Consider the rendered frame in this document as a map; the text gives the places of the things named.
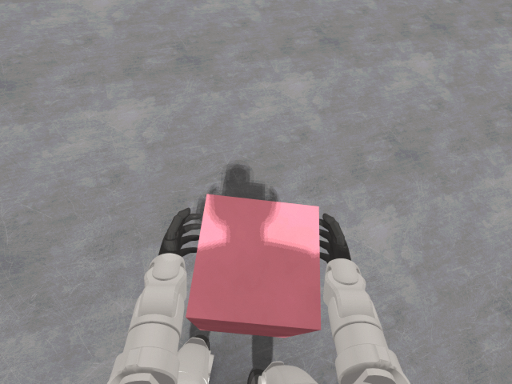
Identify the left robot foot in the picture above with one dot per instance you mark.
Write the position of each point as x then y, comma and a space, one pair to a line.
205, 339

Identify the robot right forearm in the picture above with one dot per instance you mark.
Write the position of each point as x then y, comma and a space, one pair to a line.
362, 352

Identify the robot left thigh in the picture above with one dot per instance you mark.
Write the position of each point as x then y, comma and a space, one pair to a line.
195, 364

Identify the carton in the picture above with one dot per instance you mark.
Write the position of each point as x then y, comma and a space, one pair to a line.
257, 268

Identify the robot left forearm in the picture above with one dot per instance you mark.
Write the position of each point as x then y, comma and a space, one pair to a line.
150, 352

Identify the right robot hand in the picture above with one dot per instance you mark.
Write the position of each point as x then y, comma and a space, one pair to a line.
336, 245

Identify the left robot hand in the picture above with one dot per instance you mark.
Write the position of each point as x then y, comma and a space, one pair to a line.
173, 240

